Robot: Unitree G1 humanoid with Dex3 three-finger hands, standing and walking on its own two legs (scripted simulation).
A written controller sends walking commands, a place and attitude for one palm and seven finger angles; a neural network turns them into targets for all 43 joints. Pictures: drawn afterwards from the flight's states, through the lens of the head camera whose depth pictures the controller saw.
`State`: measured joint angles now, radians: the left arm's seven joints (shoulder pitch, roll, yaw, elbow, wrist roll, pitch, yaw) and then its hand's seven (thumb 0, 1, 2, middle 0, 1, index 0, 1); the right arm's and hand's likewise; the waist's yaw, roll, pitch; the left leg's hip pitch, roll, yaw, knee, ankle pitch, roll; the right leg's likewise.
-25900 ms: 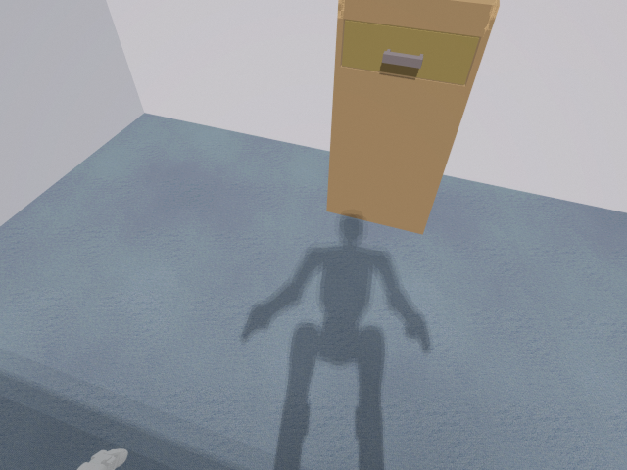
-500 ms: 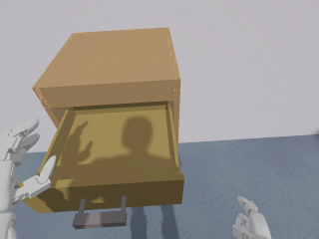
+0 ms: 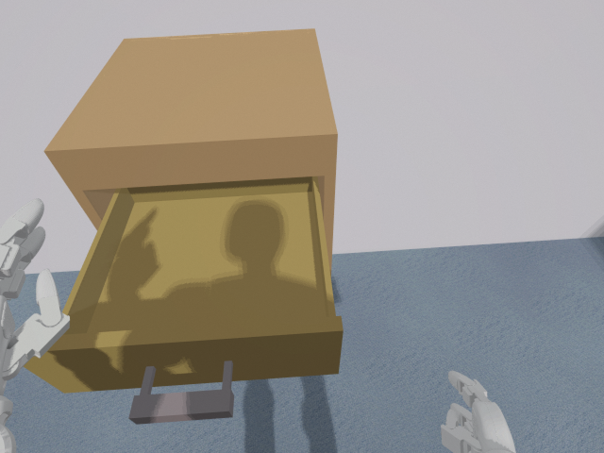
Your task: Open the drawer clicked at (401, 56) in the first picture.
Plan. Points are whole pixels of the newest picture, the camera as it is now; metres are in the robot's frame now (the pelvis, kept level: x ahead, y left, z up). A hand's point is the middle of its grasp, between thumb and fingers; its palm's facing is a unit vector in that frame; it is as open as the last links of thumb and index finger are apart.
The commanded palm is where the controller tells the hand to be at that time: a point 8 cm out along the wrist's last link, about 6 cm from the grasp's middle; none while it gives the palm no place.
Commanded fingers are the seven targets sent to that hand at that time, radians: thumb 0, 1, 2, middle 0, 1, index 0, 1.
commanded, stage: step back with the hand held close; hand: left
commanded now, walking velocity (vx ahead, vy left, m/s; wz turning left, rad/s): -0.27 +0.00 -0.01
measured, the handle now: (186, 388) +0.20 +0.17 -0.01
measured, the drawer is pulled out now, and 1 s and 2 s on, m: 0.29 0.29 0.29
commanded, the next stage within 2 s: stop stepping back and stand still in 1.04 s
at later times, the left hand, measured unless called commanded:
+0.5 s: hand (0, 400) +0.13 +0.27 +0.16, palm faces +0.33 -0.81 -0.49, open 7.4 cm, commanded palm +0.07 +0.31 +0.18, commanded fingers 0.00 0.90 0.90 -0.20 -0.30 -0.20 -0.30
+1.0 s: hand out of the picture +0.07 +0.26 +0.18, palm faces +0.31 -0.86 -0.41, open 7.4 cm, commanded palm +0.01 +0.30 +0.18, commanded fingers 0.00 0.90 0.90 -0.20 -0.30 -0.20 -0.30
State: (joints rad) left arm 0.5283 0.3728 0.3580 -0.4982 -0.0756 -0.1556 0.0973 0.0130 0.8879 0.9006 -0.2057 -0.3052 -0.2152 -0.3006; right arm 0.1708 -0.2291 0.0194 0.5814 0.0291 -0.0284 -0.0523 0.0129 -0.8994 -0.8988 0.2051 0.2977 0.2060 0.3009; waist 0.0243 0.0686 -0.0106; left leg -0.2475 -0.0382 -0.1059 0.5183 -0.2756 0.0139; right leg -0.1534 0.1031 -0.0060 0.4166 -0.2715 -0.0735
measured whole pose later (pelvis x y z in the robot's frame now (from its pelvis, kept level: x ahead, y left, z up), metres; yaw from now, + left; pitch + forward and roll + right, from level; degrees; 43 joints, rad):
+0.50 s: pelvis -0.07 +0.03 -0.01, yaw -1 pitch +2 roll -1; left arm 0.63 0.41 0.40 -0.61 -0.05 -0.19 0.13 0.01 0.89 0.90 -0.21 -0.30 -0.22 -0.30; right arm 0.18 -0.20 0.01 0.53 0.03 -0.04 -0.06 0.01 -0.90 -0.90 0.20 0.30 0.21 0.30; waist 0.00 0.01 -0.01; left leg -0.42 -0.07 -0.06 0.58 -0.21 0.05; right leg -0.36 0.07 0.02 0.56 -0.24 -0.02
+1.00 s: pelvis -0.14 +0.03 -0.01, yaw -4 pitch +4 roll -3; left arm 0.59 0.41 0.42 -0.70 -0.06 -0.23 0.14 0.01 0.89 0.90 -0.20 -0.30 -0.21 -0.30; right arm 0.16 -0.14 0.03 0.61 -0.01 -0.13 -0.02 0.01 -0.90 -0.90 0.21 0.30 0.21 0.30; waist 0.00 -0.03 -0.01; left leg -0.51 0.05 0.03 0.53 -0.09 0.03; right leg -0.37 0.04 0.01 0.90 -0.52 0.03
